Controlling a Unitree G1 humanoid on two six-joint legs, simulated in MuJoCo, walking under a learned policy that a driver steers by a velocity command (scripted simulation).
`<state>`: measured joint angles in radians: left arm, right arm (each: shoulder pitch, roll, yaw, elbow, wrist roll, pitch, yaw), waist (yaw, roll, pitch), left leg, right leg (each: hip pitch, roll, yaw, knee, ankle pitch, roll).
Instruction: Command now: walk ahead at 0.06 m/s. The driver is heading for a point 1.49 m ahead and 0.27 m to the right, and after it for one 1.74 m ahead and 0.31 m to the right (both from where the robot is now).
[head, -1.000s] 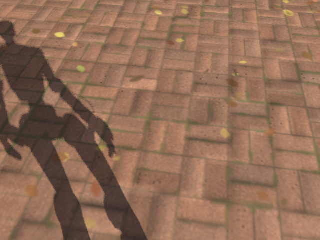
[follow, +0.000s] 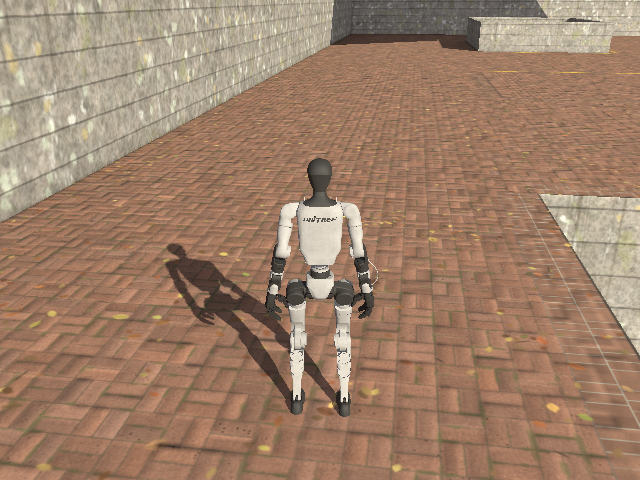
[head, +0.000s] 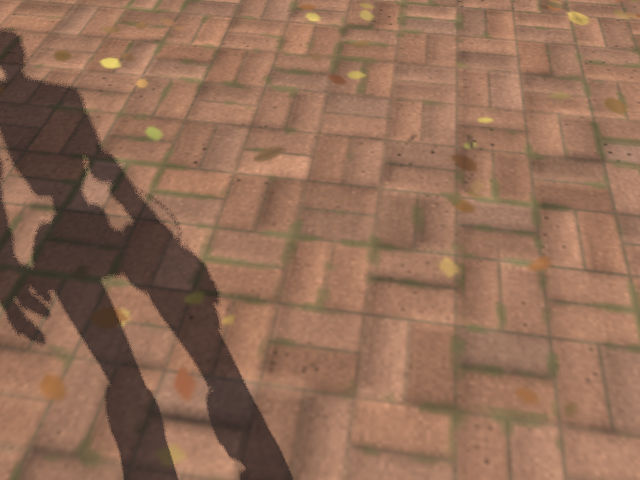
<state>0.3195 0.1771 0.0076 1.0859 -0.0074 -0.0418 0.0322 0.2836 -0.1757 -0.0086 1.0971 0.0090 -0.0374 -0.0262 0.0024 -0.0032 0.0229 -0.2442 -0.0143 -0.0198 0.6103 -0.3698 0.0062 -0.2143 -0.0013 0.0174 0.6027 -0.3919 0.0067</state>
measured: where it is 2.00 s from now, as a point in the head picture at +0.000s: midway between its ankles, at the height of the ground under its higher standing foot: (301, 384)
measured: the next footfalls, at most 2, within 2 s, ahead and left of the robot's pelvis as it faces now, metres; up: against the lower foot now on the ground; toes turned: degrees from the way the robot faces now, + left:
left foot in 1.00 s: +0.24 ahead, +0.19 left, +0.00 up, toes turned +2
right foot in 1.60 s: +0.59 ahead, -0.01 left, +0.00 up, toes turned -10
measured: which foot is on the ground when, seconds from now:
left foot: down 0.00-0.76, up 0.78-0.98, down 1.00-1.00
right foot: down 0.00-1.00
